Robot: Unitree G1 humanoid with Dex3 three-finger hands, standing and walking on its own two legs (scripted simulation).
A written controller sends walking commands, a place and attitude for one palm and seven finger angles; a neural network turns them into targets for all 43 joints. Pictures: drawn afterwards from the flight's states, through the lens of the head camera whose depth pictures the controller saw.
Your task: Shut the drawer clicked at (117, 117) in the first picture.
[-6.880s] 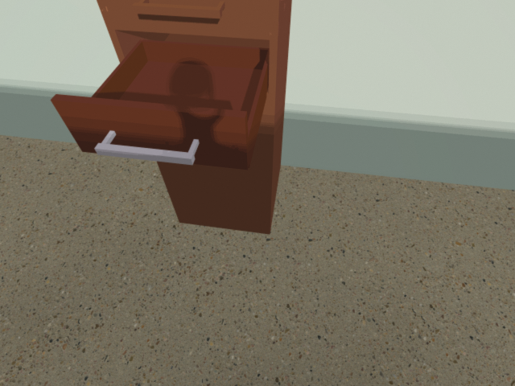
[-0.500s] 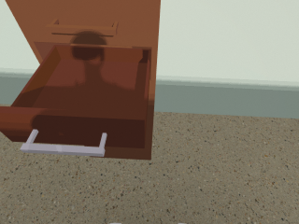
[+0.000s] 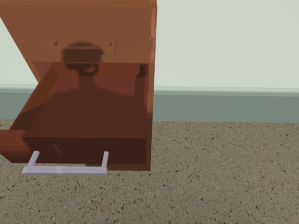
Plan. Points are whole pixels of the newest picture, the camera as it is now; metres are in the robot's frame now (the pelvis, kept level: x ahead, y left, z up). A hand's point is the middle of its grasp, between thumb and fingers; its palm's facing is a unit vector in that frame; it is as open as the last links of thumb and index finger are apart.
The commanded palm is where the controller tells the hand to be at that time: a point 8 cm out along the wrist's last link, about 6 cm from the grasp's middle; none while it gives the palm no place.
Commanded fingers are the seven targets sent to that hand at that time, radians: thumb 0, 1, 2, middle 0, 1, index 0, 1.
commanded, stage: come to a stop and stand still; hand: left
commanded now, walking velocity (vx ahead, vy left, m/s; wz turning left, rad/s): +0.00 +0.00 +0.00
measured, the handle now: (68, 163) +0.25 +0.22 +0.05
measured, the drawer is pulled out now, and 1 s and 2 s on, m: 0.30 0.30 0.30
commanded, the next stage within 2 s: look again from close up in 0.56 s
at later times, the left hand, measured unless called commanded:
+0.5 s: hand out of the picture +0.03 +0.21 -0.18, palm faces +0.02 -0.97 -0.23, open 7.4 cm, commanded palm none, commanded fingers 0.00 0.90 0.90 -0.20 -0.30 -0.20 -0.30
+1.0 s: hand out of the picture +0.02 +0.19 -0.18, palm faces +0.01 -0.98 -0.20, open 7.4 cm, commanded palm none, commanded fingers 0.00 0.90 0.90 -0.20 -0.30 -0.20 -0.30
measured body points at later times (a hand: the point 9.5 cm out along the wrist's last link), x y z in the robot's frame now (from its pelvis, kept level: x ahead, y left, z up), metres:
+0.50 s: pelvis +0.01 +0.03 -0.01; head +0.02 +0.02 +0.44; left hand +0.03 +0.26 -0.16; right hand +0.02 -0.20 -0.17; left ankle +0.01 +0.13 -0.74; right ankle -0.02 -0.10 -0.74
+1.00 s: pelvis +0.01 +0.02 -0.01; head +0.03 +0.02 +0.44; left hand +0.02 +0.24 -0.17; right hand +0.02 -0.21 -0.16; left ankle +0.01 +0.13 -0.74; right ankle -0.02 -0.10 -0.74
